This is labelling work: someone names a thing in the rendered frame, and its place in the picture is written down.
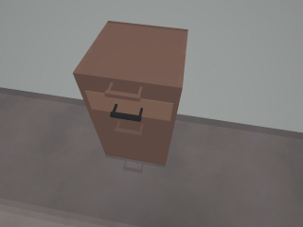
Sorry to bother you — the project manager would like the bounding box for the cabinet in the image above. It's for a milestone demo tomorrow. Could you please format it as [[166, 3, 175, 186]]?
[[73, 21, 188, 166]]

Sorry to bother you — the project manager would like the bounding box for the drawer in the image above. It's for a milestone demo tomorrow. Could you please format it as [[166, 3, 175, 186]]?
[[85, 90, 173, 121]]

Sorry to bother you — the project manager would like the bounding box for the handle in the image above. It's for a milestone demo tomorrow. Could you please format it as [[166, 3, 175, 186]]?
[[110, 104, 143, 122], [114, 128, 142, 137], [104, 90, 141, 102]]

